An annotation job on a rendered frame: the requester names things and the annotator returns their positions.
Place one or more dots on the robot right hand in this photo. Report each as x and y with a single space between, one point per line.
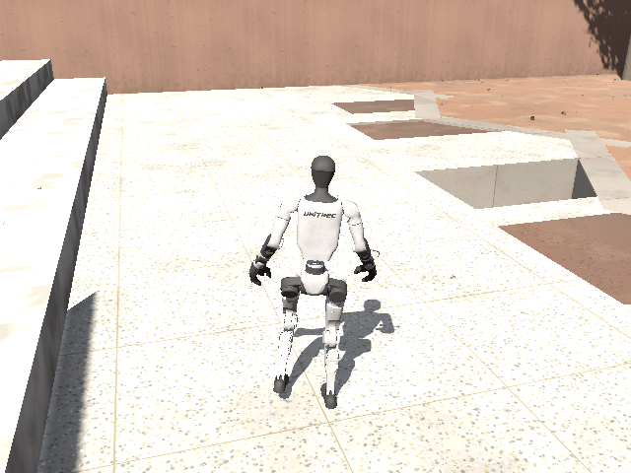
372 273

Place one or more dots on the robot left hand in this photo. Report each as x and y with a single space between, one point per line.
254 271

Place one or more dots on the left robot upper arm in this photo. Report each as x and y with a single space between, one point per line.
289 205

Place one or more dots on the humanoid robot torso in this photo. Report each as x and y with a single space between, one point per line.
318 232

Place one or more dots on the right robot foot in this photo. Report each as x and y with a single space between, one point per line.
329 400

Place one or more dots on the left robot forearm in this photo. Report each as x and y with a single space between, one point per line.
264 255

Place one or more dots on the right robot forearm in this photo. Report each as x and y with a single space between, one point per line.
366 257

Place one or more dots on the right robot upper arm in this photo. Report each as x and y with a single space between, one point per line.
351 211

